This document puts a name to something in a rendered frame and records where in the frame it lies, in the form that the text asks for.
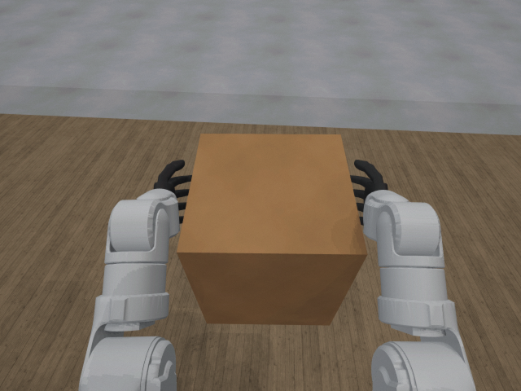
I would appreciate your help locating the left robot hand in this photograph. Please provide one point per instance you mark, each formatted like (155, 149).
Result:
(166, 182)

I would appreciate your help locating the robot left upper arm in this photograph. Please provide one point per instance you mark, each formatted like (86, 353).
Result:
(135, 363)

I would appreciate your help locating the right robot hand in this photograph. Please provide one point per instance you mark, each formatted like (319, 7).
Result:
(371, 184)

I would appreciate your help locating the carton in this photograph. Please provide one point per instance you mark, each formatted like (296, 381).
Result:
(271, 232)

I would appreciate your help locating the right robot forearm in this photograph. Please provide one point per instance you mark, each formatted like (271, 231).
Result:
(414, 295)

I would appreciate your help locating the left robot forearm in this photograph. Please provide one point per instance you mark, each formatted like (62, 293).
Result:
(137, 250)

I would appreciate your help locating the robot right upper arm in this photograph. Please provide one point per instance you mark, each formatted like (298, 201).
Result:
(419, 366)

